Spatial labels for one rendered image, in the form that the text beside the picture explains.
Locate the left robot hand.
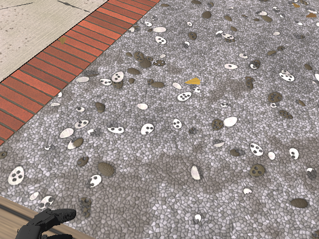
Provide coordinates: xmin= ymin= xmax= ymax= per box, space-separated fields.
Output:
xmin=15 ymin=208 xmax=77 ymax=239

